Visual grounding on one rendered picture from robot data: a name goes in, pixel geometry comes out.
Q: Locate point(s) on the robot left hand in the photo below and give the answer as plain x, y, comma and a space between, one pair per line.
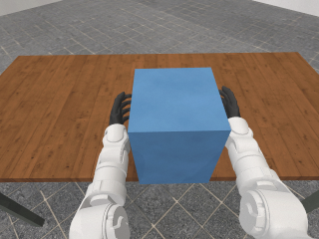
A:
117, 112

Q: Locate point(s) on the table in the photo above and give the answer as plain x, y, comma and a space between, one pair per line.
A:
54, 110

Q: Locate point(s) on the carton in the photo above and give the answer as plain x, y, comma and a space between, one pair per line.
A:
178, 126

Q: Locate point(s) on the right robot forearm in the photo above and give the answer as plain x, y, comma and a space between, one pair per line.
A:
248, 162

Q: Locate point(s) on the left robot forearm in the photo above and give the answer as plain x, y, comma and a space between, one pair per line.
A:
109, 181

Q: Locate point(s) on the robot right hand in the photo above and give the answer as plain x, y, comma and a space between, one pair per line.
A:
229, 103

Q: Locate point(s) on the robot left upper arm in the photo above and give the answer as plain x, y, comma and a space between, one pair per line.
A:
106, 221

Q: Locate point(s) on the robot right upper arm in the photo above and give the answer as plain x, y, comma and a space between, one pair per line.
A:
269, 214

